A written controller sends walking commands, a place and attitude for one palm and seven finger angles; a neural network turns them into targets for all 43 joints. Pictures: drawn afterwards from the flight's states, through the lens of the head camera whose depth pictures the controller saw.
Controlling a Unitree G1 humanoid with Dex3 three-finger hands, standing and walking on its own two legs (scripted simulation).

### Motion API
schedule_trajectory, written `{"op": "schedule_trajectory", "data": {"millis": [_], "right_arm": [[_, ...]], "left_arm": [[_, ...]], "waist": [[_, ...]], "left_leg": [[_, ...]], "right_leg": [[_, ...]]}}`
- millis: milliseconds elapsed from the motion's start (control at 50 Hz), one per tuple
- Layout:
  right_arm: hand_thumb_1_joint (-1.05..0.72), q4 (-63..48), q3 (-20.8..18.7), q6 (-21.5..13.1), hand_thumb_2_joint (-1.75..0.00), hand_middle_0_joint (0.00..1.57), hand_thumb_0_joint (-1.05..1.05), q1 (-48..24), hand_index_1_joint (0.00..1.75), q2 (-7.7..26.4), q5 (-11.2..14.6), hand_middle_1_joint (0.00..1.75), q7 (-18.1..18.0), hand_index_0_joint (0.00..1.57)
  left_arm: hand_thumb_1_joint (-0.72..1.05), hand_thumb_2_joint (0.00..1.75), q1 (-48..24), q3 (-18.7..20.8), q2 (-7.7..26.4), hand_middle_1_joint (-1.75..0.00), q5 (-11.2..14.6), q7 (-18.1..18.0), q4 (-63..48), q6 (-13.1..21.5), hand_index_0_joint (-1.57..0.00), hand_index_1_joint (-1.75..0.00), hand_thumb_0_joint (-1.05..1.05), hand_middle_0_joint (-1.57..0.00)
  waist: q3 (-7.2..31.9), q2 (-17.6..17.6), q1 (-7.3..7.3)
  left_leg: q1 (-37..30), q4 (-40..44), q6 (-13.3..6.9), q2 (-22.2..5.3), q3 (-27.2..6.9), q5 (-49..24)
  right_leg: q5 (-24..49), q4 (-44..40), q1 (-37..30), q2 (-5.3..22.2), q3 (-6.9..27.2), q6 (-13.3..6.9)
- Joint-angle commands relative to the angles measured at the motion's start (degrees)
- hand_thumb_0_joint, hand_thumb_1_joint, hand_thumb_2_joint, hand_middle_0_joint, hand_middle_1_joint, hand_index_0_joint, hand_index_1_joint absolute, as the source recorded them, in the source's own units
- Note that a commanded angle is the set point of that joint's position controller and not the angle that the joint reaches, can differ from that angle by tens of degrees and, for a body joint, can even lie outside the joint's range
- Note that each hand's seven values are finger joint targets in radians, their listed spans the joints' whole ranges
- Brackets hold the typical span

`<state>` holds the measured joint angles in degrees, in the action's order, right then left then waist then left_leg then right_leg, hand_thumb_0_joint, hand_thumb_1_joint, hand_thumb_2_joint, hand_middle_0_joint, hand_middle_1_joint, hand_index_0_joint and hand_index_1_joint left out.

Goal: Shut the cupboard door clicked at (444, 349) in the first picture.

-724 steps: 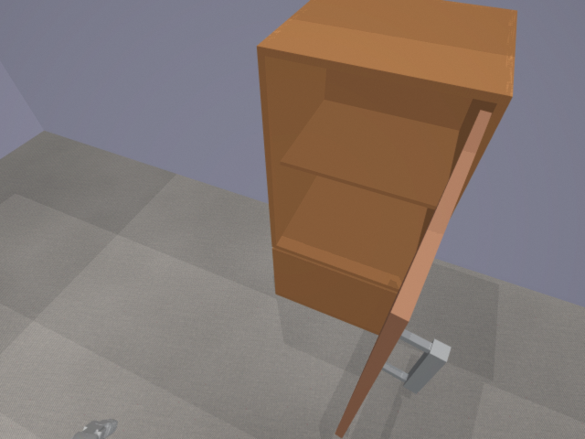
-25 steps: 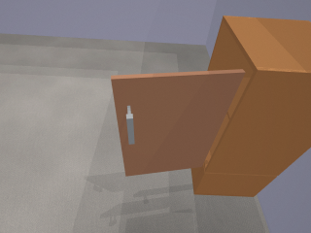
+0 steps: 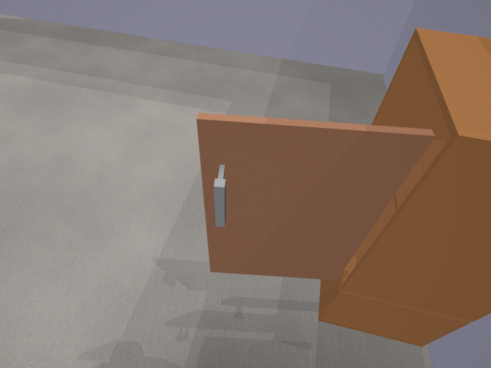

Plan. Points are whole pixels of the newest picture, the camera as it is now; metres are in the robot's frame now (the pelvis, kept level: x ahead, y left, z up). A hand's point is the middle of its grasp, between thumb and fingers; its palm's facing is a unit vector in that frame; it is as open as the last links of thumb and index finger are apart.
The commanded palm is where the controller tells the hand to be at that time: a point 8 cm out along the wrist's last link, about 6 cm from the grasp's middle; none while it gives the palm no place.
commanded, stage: shuffle to correct the standing spot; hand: left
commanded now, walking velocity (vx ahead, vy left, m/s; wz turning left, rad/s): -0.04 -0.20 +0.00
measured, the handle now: (221, 196) +0.43 +0.08 +0.00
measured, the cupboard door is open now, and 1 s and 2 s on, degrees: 100 100 100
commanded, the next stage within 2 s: come to a stop and stand still in 0.36 s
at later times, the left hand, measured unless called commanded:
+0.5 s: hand out of the picture +0.02 +0.10 -0.17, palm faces +0.03 -0.98 -0.20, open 7.4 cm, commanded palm none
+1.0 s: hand out of the picture -0.04 +0.05 -0.17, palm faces +0.05 -0.99 -0.11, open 7.4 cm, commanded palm none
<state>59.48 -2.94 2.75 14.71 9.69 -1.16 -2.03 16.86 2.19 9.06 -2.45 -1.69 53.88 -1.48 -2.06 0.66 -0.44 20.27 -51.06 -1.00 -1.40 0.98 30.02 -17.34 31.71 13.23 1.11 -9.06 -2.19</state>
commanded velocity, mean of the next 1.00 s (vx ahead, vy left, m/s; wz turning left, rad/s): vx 0.01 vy -0.04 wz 0.00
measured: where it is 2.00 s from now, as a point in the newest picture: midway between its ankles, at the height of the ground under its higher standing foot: outside the picture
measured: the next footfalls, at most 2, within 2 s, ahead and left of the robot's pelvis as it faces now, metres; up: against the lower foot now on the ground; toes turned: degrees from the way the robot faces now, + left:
left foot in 0.08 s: +0.05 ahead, +0.07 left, +0.00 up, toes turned +5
right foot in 0.46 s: +0.02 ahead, -0.22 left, +0.00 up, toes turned +2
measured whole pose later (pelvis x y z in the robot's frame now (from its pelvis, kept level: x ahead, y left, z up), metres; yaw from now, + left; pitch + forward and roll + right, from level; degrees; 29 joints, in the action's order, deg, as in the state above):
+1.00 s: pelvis -0.02 -0.09 +0.01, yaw -1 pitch -2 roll -1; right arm 64.1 0.3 0.0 16.3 7.4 -0.5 -1.6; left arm 19.6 -0.4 6.8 -1.0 -1.9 62.7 -0.1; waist -2.2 2.2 -1.4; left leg 9.4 -24.3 -5.9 3.6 5.3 13.5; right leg -13.7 23.9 8.2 2.7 -2.9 2.0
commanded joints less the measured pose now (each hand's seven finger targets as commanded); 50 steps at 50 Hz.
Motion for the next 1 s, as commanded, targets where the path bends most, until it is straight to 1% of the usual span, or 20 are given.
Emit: {"op": "schedule_trajectory", "data": {"millis": [0,20,40,60,80,120,200,320,360,400,420,440,500,600,640,700,720,780,860,980], "right_arm": [[-0.90,-2.6,0.1,-1.7,-0.90,0.20,0.00,3.8,0.30,0.9,-0.1,0.30,-0.3,0.20],[-0.90,-1.7,0.3,-2.1,-0.90,0.20,0.00,6.2,0.30,1.4,-0.2,0.30,-0.3,0.20],[-0.90,-1.1,-0.1,-2.6,-0.90,0.20,0.00,8.1,0.30,4.6,-0.6,0.30,-0.6,0.20],[-0.90,-2.0,-1.0,-2.7,-0.90,0.20,0.00,8.6,0.30,9.5,-1.1,0.30,-1.0,0.20],[-0.90,-2.0,-1.4,-2.5,-0.90,0.20,0.00,8.8,0.30,11.0,-1.2,0.30,-1.6,0.20],[-0.90,-2.1,-0.6,-3.1,-0.90,0.20,0.00,6.0,0.30,10.1,-1.0,0.30,-2.0,0.20],[-0.90,-3.5,-0.7,-3.5,-0.90,0.20,0.00,1.3,0.30,9.2,-0.9,0.30,-1.7,0.20],[-0.90,-2.8,-2.8,-2.0,-0.90,0.20,0.00,2.5,0.30,12.3,-1.4,0.30,-0.9,0.20],[-0.90,-3.2,-3.4,-1.4,-0.90,0.20,0.00,0.8,0.30,13.1,-1.1,0.30,-0.7,0.20],[-0.90,-3.4,-3.3,-1.1,-0.90,0.20,0.00,1.4,0.30,9.9,-0.7,0.30,-0.3,0.20],[-0.90,-4.4,-2.5,-0.9,-0.90,0.20,0.00,2.0,0.30,5.2,-0.3,0.30,-0.1,0.20],[-0.90,-6.4,-1.9,-0.6,-0.90,0.20,0.00,-2.1,0.30,3.6,-0.2,0.30,-0.1,0.20],[-0.90,-5.9,-1.7,-0.4,-0.90,0.20,0.00,-0.6,0.30,4.9,-0.4,0.30,0.6,0.20],[-0.90,-3.5,0.5,-2.3,-0.90,0.20,0.00,1.3,0.30,1.2,-0.2,0.30,1.8,0.20],[-0.90,-1.8,1.4,-2.9,-0.90,0.20,0.00,5.1,0.30,1.1,-0.1,0.30,1.4,0.20],[-0.90,-1.9,1.0,-3.5,-0.90,0.20,0.00,5.3,0.30,6.6,-0.3,0.30,0.8,0.20],[-0.90,-1.6,1.3,-3.7,-0.90,0.20,0.00,3.8,0.30,5.9,-0.2,0.30,0.5,0.20],[-0.90,-1.2,2.0,-4.1,-0.90,0.20,0.00,1.6,0.30,4.3,0.3,0.30,0.0,0.20],[-0.90,0.8,2.2,-4.1,-0.90,0.20,0.00,3.2,0.30,3.6,0.6,0.30,0.0,0.20],[-0.90,3.2,2.7,-4.1,-0.90,0.20,0.00,4.6,0.30,2.9,0.7,0.30,0.1,0.20]], "left_arm": [[0.90,0.90,3.5,0.8,6.0,-0.30,0.4,-0.3,-1.2,-0.7,-0.20,-0.30,0.00,-0.20],[0.90,0.90,3.1,0.7,5.5,-0.30,0.8,-0.2,-1.3,-1.1,-0.20,-0.30,0.00,-0.20],[0.90,0.90,5.0,0.4,3.0,-0.30,1.0,0.2,-1.5,-1.0,-0.20,-0.30,0.00,-0.20],[0.90,0.90,6.6,0.2,1.3,-0.30,1.2,0.3,-2.3,-1.2,-0.20,-0.30,0.00,-0.20],[0.90,0.90,3.1,0.8,4.2,-0.30,0.4,0.4,-3.3,-1.6,-0.20,-0.30,0.00,-0.20],[0.90,0.90,1.3,1.8,5.7,-0.30,0.4,0.7,-3.1,-1.6,-0.20,-0.30,0.00,-0.20],[0.90,0.90,1.8,1.9,3.3,-0.30,1.1,1.7,-1.8,-2.5,-0.20,-0.30,0.00,-0.20],[0.90,0.90,-1.2,1.7,1.9,-0.30,1.4,2.2,-2.9,-2.2,-0.20,-0.30,0.00,-0.20],[0.90,0.90,2.1,2.1,2.4,-0.30,1.5,2.2,-2.2,-1.7,-0.20,-0.30,0.00,-0.20],[0.90,0.90,5.4,2.5,5.7,-0.30,1.0,1.9,-1.2,-1.0,-0.20,-0.30,0.00,-0.20],[0.90,0.90,5.9,3.3,10.4,-0.30,0.3,1.3,-1.4,-0.9,-0.20,-0.30,0.00,-0.20],[0.90,0.90,6.7,3.2,12.0,-0.30,-0.1,1.4,-2.2,-1.3,-0.20,-0.30,0.00,-0.20],[0.90,0.90,0.0,2.2,8.3,-0.30,0.4,0.3,-3.3,-0.4,-0.20,-0.30,0.00,-0.20],[0.90,0.90,1.0,1.0,7.7,-0.30,0.8,-0.2,-1.5,1.6,-0.20,-0.30,0.00,-0.20],[0.90,0.90,0.9,0.6,7.1,-0.30,1.5,0.1,-0.6,1.6,-0.20,-0.30,0.00,-0.20],[0.90,0.90,3.9,-0.2,2.1,-0.30,1.6,0.2,-0.1,1.1,-0.20,-0.30,0.00,-0.20],[0.90,0.90,2.3,-0.6,2.3,-0.30,1.3,0.1,0.7,0.9,-0.20,-0.30,0.00,-0.20],[0.90,0.90,5.2,-1.4,1.2,-0.30,1.3,0.1,3.9,1.5,-0.20,-0.30,0.00,-0.20],[0.90,0.90,5.8,-1.8,2.0,-0.30,1.6,-0.1,6.4,2.1,-0.20,-0.30,0.00,-0.20],[0.90,0.90,6.2,-2.2,1.3,-0.30,1.6,-0.5,8.2,2.2,-0.20,-0.30,0.00,-0.20]], "waist": [[-0.2,6.2,1.41],[-0.1,4.6,2.81],[0.1,-2.9,2.88],[0.2,-13.5,2.74],[-2.4,-10.2,4.30],[-3.8,-9.3,2.49],[-0.6,-7.3,0.64],[1.7,-10.3,2.54],[2.8,-11.4,0.86],[2.9,-1.9,-0.30],[1.9,13.5,-0.64],[2.0,16.1,-3.43],[0.6,13.5,0.07],[-2.9,5.3,-0.21],[-3.2,4.5,1.25],[-2.9,-11.1,-0.29],[-4.8,-12.2,-0.13],[-2.7,-3.8,-2.03],[-1.6,0.6,-0.79],[-2.4,0.1,-0.01]], "left_leg": [[-4.6,15.3,0.2,1.1,5.0,-10.5],[-10.2,23.4,0.0,-0.5,4.3,-18.6],[-13.9,28.9,-2.4,-8.4,-5.0,-25.4],[-14.2,33.6,-9.1,-21.9,-22.2,-33.4],[-10.4,35.5,-13.0,-25.4,-25.7,-36.1],[-6.8,33.4,-13.2,-23.4,-21.1,-43.8],[-7.7,32.1,-9.0,-16.5,-6.9,-45.3],[-8.7,31.1,-7.9,-16.0,-7.8,-33.4],[-4.7,27.9,-6.0,-15.4,-7.6,-27.5],[2.0,19.2,-1.7,-8.9,-2.5,-16.2],[11.4,7.1,1.4,-1.7,5.7,-2.2],[12.5,-6.8,0.9,1.5,3.7,7.4],[11.8,-16.6,0.4,-0.8,0.0,-1.1],[-2.4,13.3,1.1,1.2,3.4,-8.1],[-11.5,25.3,0.5,1.5,2.4,-13.8],[-6.0,35.3,-5.8,-10.1,-14.0,-12.5],[-2.6,39.2,-6.8,-10.8,-15.5,-9.7],[-3.8,35.8,-5.5,-7.6,-9.7,-18.6],[-6.7,33.7,-3.2,-4.9,-6.0,-20.4],[-8.9,34.7,-2.5,-4.5,-5.3,-20.9]], "right_leg": [[20.5,-7.0,1.0,9.1,8.8,-7.6],[15.9,-4.1,4.4,8.1,8.2,-5.2],[7.7,2.3,8.4,4.7,5.8,-1.7],[-8.1,11.4,14.5,0.8,3.5,1.4],[-15.3,23.7,15.7,-0.3,7.6,1.9],[-12.0,33.1,17.7,0.9,12.8,2.5],[-5.5,30.4,14.0,0.6,10.3,4.0],[-6.4,9.3,6.6,-0.3,5.1,4.0],[-1.2,0.3,-0.3,-0.8,4.3,3.3],[8.0,-11.9,-8.8,1.4,5.8,2.9],[12.6,-15.0,-11.7,12.4,16.9,-0.8],[13.6,-16.5,-4.7,17.5,21.9,-6.0],[-4.1,-19.0,2.3,14.1,21.1,-8.2],[-5.0,-16.9,4.4,12.0,18.5,-7.3],[-7.2,-13.5,8.1,9.2,16.7,-5.1],[-4.2,-3.6,4.6,1.4,8.6,0.0],[-3.0,-1.6,1.8,1.1,6.0,1.2],[4.7,-6.4,-3.9,3.4,8.5,1.0],[9.4,-10.3,-5.4,5.3,10.5,0.5],[9.4,-11.2,-4.0,5.7,10.6,0.7]]}}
